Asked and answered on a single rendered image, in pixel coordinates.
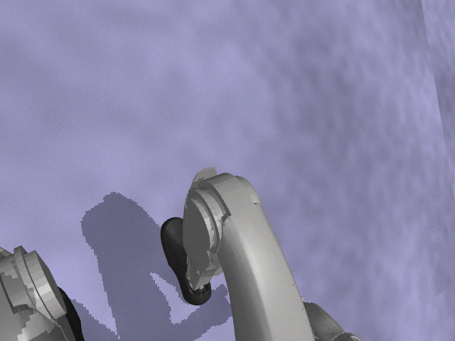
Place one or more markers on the right robot hand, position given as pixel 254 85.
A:
pixel 323 326

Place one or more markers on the left robot foot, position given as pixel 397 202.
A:
pixel 72 317

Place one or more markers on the right robot foot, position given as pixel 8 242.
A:
pixel 172 243

